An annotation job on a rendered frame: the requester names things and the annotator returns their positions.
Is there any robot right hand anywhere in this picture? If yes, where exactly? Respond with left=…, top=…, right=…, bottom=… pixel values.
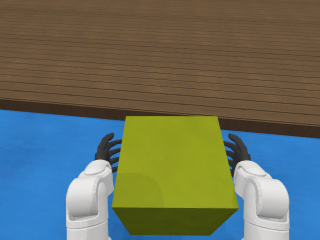
left=223, top=133, right=251, bottom=178

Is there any carton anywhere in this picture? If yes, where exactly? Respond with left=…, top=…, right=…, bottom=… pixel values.
left=111, top=116, right=239, bottom=236

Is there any robot left forearm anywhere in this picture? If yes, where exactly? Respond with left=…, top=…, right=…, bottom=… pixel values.
left=66, top=159, right=114, bottom=240

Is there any robot left hand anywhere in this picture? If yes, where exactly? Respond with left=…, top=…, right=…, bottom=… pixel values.
left=94, top=132, right=122, bottom=173

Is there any robot right forearm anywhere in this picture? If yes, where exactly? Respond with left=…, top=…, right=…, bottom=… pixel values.
left=233, top=160, right=290, bottom=240

